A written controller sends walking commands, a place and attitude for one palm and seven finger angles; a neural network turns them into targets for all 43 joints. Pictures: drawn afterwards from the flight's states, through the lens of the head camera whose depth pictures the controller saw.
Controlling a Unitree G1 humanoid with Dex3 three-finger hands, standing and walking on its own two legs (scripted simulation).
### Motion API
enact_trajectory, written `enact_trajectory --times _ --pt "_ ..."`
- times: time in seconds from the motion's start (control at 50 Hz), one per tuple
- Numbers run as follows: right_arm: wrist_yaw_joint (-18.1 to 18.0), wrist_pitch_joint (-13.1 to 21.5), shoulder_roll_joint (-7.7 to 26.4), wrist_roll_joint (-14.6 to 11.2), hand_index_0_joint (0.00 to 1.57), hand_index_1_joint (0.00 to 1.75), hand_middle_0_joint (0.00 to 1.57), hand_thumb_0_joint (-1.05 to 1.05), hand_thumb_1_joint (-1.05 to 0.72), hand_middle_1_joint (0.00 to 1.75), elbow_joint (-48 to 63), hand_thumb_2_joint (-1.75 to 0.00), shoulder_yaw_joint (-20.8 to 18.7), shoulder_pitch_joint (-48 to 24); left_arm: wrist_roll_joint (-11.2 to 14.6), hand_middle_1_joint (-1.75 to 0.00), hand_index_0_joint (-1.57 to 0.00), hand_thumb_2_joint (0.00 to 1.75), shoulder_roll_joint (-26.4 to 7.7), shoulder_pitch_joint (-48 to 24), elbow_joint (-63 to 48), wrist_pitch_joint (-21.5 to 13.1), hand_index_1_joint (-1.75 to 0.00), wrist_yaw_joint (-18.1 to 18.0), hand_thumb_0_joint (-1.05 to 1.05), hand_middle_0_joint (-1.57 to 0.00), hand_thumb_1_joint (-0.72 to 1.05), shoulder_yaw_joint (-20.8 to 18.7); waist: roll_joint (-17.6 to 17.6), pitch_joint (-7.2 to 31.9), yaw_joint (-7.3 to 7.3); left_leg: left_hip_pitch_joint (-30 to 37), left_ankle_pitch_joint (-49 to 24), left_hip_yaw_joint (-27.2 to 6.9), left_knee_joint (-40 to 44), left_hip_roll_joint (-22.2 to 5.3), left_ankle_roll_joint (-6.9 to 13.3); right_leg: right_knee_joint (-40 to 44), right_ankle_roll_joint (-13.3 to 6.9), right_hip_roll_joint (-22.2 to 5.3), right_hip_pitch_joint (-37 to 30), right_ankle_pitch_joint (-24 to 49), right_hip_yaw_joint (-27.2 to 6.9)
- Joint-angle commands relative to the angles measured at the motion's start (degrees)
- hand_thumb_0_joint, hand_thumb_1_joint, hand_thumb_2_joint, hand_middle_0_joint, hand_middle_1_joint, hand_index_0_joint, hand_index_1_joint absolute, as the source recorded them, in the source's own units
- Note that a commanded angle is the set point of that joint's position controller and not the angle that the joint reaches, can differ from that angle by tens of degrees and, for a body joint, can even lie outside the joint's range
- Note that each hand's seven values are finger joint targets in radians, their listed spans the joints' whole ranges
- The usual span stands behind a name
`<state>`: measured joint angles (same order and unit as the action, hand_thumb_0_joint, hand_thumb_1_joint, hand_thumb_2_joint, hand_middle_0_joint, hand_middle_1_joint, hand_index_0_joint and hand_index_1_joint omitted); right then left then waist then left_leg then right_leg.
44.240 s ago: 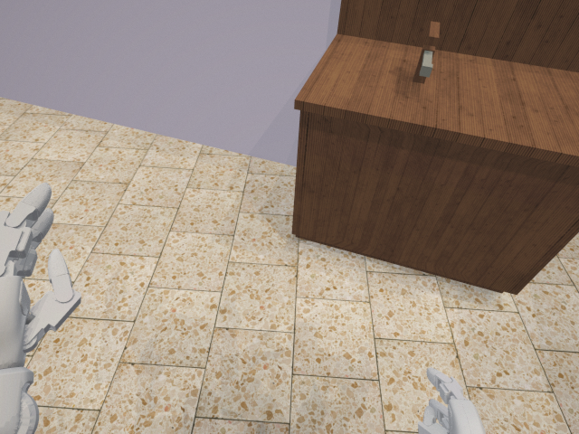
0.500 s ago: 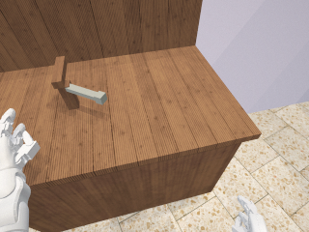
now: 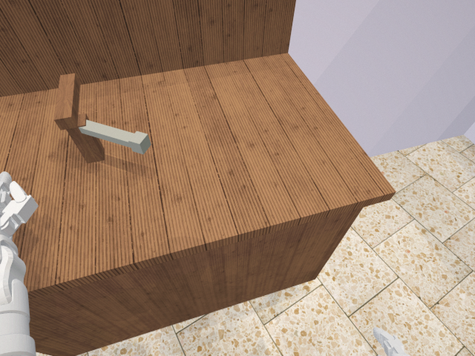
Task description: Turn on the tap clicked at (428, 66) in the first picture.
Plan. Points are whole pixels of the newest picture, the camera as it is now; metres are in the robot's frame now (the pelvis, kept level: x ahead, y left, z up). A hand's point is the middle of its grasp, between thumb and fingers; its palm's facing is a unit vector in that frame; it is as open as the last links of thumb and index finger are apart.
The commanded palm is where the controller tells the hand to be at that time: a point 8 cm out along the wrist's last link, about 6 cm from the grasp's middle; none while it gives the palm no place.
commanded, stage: reach beside the lever's end, fingers flat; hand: left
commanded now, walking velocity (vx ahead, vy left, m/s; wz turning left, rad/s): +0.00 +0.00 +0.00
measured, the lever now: (140, 142) +0.47 +0.21 +0.08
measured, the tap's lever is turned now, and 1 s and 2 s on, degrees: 53 53 53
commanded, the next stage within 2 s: push the lever round in 0.56 s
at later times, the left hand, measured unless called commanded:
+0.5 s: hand (32, 199) +0.34 +0.36 +0.08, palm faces +0.55 -0.83 -0.09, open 7.8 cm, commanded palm +0.29 +0.39 +0.07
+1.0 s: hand (49, 193) +0.35 +0.34 +0.08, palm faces +0.53 -0.85 -0.08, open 7.8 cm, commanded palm +0.30 +0.37 +0.07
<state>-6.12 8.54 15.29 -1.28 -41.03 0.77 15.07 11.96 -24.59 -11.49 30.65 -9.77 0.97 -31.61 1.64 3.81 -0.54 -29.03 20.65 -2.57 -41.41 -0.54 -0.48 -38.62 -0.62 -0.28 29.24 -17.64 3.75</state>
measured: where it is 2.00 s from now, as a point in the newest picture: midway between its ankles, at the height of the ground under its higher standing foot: outside the picture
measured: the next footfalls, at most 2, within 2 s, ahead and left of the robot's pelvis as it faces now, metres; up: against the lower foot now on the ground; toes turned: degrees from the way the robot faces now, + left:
none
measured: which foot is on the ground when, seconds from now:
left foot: down 0.00-1.00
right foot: down 0.00-1.00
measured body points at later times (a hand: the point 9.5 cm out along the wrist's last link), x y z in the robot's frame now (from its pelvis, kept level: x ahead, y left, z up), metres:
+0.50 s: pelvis +0.00 +0.01 -0.01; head +0.05 +0.01 +0.44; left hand +0.30 +0.40 +0.08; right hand +0.10 -0.26 -0.11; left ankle +0.00 +0.12 -0.72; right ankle +0.02 -0.12 -0.72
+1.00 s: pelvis +0.00 +0.00 -0.01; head +0.05 +0.00 +0.44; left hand +0.32 +0.38 +0.08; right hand +0.11 -0.27 -0.12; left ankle +0.00 +0.12 -0.72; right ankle +0.02 -0.12 -0.72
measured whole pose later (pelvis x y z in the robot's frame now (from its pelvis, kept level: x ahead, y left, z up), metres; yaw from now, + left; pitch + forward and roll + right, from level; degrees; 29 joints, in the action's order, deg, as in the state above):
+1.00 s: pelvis +0.00 +0.00 -0.01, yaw +0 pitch +11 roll -2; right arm -5.3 4.9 15.3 -1.0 -39.9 0.8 15.4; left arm 10.5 -24.3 -16.1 35.4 -14.1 0.6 -30.7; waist 1.3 5.0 -1.4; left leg -33.3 22.0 -3.1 -44.8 -0.9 -0.6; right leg -41.2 -0.8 0.1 33.1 -18.6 4.1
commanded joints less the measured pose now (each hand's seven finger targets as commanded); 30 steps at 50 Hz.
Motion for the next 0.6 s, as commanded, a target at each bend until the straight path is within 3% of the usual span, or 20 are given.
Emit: enact_trajectory --times 0.0,0.04,0.06,0.12,0.14,0.16,0.22,0.3,0.34,0.38,0.4,0.42,0.44,0.48,0.54,0.58 --pt "-0.2 1.3 8.9 0.2 0.20 0.30 0.20 0.00 -0.90 0.30 6.8 -0.90 -3.7 0.6 0.0 -0.15 -0.15 0.90 -19.5 -13.4 -10.6 -5.2 -0.15 0.2 0.00 -0.15 0.90 -5.6 2.3 14.8 0.76 3.7 -17.1 -0.1 4.8 1.3 1.5 3.0 -0.4 1.1 -9.8 14.8 -1.0" --pt "-0.2 0.7 9.0 0.2 0.20 0.30 0.20 0.00 -0.90 0.30 6.1 -0.90 -3.8 1.1 -0.5 -0.15 -0.15 0.90 -22.2 -13.4 -8.9 -6.2 -0.15 0.4 0.00 -0.15 0.90 -8.0 3.9 14.6 1.05 3.0 -17.1 -0.2 4.3 1.2 1.5 2.6 -0.5 1.2 -9.5 14.4 -1.2" --pt "-0.1 0.5 9.1 0.2 0.20 0.30 0.20 0.00 -0.90 0.30 6.1 -0.90 -3.8 1.5 -0.4 -0.15 -0.15 0.90 -20.6 -15.7 -8.9 -6.7 -0.15 0.9 0.00 -0.15 0.90 -6.0 3.2 14.7 -0.06 3.3 -16.7 -0.1 4.1 1.3 1.6 2.5 -0.3 1.3 -8.5 14.2 -1.2" --pt "-0.2 0.2 9.5 0.2 0.20 0.30 0.20 0.00 -0.90 0.30 5.7 -0.90 -3.8 2.1 -0.2 -0.15 -0.15 0.90 -21.9 -18.0 -5.9 -7.5 -0.15 2.5 0.00 -0.15 0.90 -6.2 3.3 13.8 -0.57 1.9 -14.6 -0.2 3.6 1.3 1.7 2.3 -0.4 1.3 -6.9 12.5 -1.4" --pt "-0.3 -0.1 9.5 0.1 0.20 0.30 0.20 0.00 -0.90 0.30 5.3 -0.90 -3.9 2.3 -0.8 -0.15 -0.15 0.90 -23.0 -19.8 -6.6 -8.2 -0.15 2.5 0.00 -0.15 0.90 -6.7 5.5 14.5 -0.61 2.9 -15.4 -0.4 3.5 1.2 1.6 2.1 -0.6 1.3 -6.6 12.4 -1.4" --pt "-0.2 -0.1 9.4 0.2 0.20 0.30 0.20 0.00 -0.90 0.30 5.8 -0.90 -4.0 2.5 -0.7 -0.15 -0.15 0.90 -21.4 -19.0 -6.9 -8.3 -0.15 3.0 0.00 -0.15 0.90 -5.2 6.6 15.8 -0.45 3.7 -15.3 -0.2 3.4 1.4 1.6 2.1 -0.6 1.3 -6.5 12.1 -1.5" --pt "-0.2 -0.1 9.5 0.1 0.20 0.30 0.20 0.00 -0.90 0.30 5.9 -0.90 -3.9 2.5 -0.3 -0.15 -0.15 0.90 -20.6 -21.1 -6.9 -8.8 -0.15 3.9 0.00 -0.15 0.90 -3.5 6.4 16.1 -1.05 3.6 -13.7 -0.6 3.3 1.4 1.6 2.1 -0.7 1.5 -5.4 10.4 -1.4" --pt "-0.1 -0.5 9.7 0.1 0.20 0.30 0.20 0.00 -0.90 0.30 6.2 -0.90 -4.1 2.9 0.3 -0.15 -0.15 0.90 -21.2 -17.2 -5.7 -8.6 -0.15 3.4 0.00 -0.15 0.90 -5.4 3.7 16.7 0.03 2.9 -14.9 -1.0 3.4 1.1 1.4 1.9 -0.7 1.6 -6.7 11.4 -1.1" --pt "0.0 -0.8 9.6 0.1 0.20 0.30 0.20 0.00 -0.90 0.30 6.2 -0.90 -4.0 2.7 -0.1 -0.15 -0.15 0.90 -22.7 -16.3 -5.5 -8.2 -0.15 2.4 0.00 -0.15 0.90 -7.2 5.1 16.3 0.77 2.4 -15.2 -1.2 3.7 1.1 1.3 1.7 -0.7 1.5 -7.1 11.3 -1.1" --pt "0.3 -1.0 9.3 0.2 0.20 0.30 0.20 0.00 -0.90 0.30 6.9 -0.90 -3.8 2.5 -0.2 -0.15 -0.15 0.90 -21.4 -17.1 -6.8 -7.9 -0.15 1.7 0.00 -0.15 0.90 -5.9 5.9 16.1 0.35 2.4 -14.7 -1.1 3.9 1.1 1.2 1.7 -0.6 1.4 -6.4 10.8 -1.0" --pt "0.3 -1.1 9.4 0.2 0.20 0.30 0.20 0.00 -0.90 0.30 7.0 -0.90 -3.8 2.6 -0.2 -0.15 -0.15 0.90 -22.2 -15.5 -5.1 -7.5 -0.15 1.4 0.00 -0.15 0.90 -7.0 3.7 15.1 0.58 1.1 -13.7 -1.1 4.0 1.1 1.3 1.9 -0.6 1.5 -6.6 10.1 -1.0" --pt "0.3 -1.2 9.4 0.3 0.20 0.30 0.20 0.00 -0.90 0.30 7.2 -0.90 -3.8 2.3 -0.2 -0.15 -0.15 0.90 -22.3 -16.3 -6.3 -7.8 -0.15 1.2 0.00 -0.15 0.90 -7.0 3.8 15.3 0.33 1.2 -13.9 -0.8 3.9 1.1 1.5 1.9 -0.5 1.5 -6.8 10.7 -1.1" --pt "0.3 -1.4 9.1 0.3 0.20 0.30 0.20 0.00 -0.90 0.30 7.1 -0.90 -3.8 2.3 -0.8 -0.15 -0.15 0.90 -23.2 -15.7 -7.8 -8.3 -0.15 0.6 0.00 -0.15 0.90 -8.0 6.4 15.9 1.19 2.1 -15.5 -1.0 3.9 0.9 1.2 1.5 -0.8 1.5 -7.5 11.4 -1.2" --pt "0.7 -1.3 9.0 0.5 0.20 0.30 0.20 0.00 -0.90 0.30 7.7 -0.90 -3.8 2.2 -1.1 -0.15 -0.15 0.90 -21.1 -16.0 -9.7 -8.5 -0.15 0.3 0.00 -0.15 0.90 -5.8 6.8 16.6 0.58 3.2 -16.3 -0.9 3.9 0.8 1.0 1.3 -0.7 1.6 -6.9 11.4 -1.0" --pt "0.5 -1.6 9.1 0.5 0.20 0.30 0.20 0.00 -0.90 0.30 7.1 -0.90 -3.9 2.3 -1.0 -0.15 -0.15 0.90 -21.6 -13.9 -8.6 -8.8 -0.15 0.2 0.00 -0.15 0.90 -7.2 4.8 15.6 0.37 2.5 -16.5 -0.8 3.4 0.7 1.4 1.5 -0.7 1.8 -7.0 12.1 -1.2" --pt "0.4 -1.6 9.2 0.3 0.20 0.30 0.20 0.00 -0.90 0.30 7.1 -0.90 -3.8 2.3 -0.5 -0.15 -0.15 0.90 -19.6 -16.7 -7.9 -8.6 -0.15 1.2 0.00 -0.15 0.90 -4.8 3.7 14.7 -0.73 1.8 -14.4 -0.9 3.5 0.8 1.3 1.6 -0.6 1.8 -5.8 10.9 -1.1"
